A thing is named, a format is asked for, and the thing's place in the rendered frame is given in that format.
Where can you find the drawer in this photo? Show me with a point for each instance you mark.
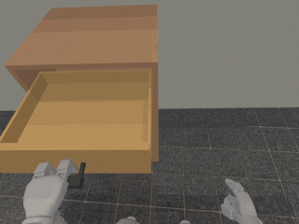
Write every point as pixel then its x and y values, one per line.
pixel 100 117

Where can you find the robot right forearm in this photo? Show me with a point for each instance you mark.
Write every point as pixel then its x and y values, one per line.
pixel 249 219

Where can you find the robot right hand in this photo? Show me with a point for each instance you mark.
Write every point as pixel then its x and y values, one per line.
pixel 241 204

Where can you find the robot left hand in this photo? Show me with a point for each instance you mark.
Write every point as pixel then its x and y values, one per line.
pixel 45 192

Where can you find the cabinet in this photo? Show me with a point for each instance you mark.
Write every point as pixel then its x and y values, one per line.
pixel 93 39

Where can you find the handle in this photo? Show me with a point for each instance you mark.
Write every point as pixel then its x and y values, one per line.
pixel 77 181

